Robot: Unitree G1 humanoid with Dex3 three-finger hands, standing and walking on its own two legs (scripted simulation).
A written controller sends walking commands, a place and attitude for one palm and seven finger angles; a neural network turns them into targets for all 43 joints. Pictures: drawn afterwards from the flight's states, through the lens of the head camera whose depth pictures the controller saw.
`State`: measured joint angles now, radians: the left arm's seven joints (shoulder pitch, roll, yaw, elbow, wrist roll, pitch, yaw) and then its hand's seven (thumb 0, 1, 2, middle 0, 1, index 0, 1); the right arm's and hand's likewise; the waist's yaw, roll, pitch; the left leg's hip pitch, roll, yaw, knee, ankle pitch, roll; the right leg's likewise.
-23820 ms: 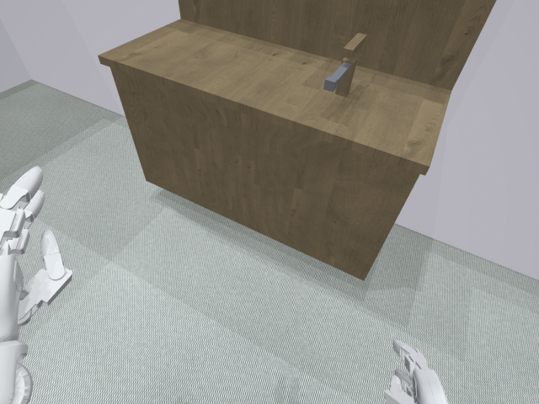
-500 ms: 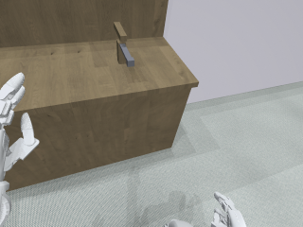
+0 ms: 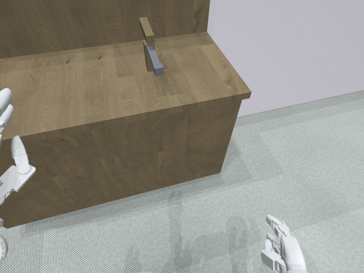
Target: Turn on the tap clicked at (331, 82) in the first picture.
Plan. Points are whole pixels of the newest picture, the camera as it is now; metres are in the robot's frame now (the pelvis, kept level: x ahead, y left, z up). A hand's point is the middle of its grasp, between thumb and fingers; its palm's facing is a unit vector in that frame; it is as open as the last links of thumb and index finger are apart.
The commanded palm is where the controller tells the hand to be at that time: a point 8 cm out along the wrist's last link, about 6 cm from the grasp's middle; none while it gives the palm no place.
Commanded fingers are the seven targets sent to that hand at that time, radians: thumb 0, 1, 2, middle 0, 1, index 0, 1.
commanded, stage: come to a stop and stand still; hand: left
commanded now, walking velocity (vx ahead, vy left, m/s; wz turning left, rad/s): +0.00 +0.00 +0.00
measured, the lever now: (158, 69) +0.67 +0.12 +0.06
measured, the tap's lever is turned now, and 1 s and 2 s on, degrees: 0 0 0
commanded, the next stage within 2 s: look again from close up in 0.32 s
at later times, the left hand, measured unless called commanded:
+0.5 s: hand (22, 177) +0.22 +0.26 +0.17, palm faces +0.41 -0.84 -0.37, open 7.4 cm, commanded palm +0.16 +0.29 +0.18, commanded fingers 0.00 0.90 0.90 -0.20 -0.30 -0.20 -0.30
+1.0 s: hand (22, 182) +0.22 +0.26 +0.17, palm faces +0.43 -0.82 -0.37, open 7.4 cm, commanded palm +0.15 +0.29 +0.18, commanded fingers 0.00 0.90 0.90 -0.20 -0.30 -0.20 -0.30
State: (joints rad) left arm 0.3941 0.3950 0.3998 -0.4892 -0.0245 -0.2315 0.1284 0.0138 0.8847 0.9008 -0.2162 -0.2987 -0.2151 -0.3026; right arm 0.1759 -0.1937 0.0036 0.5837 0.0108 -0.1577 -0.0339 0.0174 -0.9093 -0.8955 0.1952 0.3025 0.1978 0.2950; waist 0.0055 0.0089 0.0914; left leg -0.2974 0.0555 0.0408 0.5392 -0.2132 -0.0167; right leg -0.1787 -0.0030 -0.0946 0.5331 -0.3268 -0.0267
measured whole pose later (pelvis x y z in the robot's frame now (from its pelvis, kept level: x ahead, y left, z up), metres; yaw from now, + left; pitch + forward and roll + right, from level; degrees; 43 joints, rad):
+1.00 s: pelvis +0.00 +0.01 +0.01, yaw +2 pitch -1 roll +0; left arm 0.43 0.35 0.34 -0.42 -0.05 -0.14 0.14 0.01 0.89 0.90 -0.21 -0.30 -0.21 -0.30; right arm 0.23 -0.16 0.03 0.60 0.01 -0.10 -0.06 0.02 -0.91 -0.90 0.20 0.30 0.20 0.30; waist 0.00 0.00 0.01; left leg -0.26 0.02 0.02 0.44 -0.17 0.00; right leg -0.15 0.01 -0.06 0.45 -0.32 -0.03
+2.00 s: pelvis +0.17 -0.23 -0.03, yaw -2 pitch -2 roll -1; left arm 0.42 0.45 0.44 -0.62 -0.03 -0.22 0.13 0.01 0.89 0.90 -0.21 -0.30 -0.21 -0.30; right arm 0.22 -0.16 0.02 0.54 0.01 -0.11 -0.01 0.01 -0.91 -0.90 0.20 0.30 0.20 0.30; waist 0.02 0.02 0.07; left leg -0.37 0.20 0.01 0.83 -0.44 -0.03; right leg -0.40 -0.03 -0.10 0.68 -0.26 -0.02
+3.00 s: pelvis +0.23 -0.37 +0.01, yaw +1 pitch +1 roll +3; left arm 0.36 0.47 0.42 -0.44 0.00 -0.20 0.14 0.01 0.88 0.90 -0.22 -0.30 -0.22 -0.30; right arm 0.21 -0.24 -0.04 0.57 0.01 -0.10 -0.07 0.02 -0.91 -0.90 0.19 0.30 0.20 0.29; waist 0.05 -0.03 0.06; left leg -0.31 0.01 0.06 0.63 -0.31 -0.01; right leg -0.32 -0.04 -0.10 0.51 -0.20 -0.07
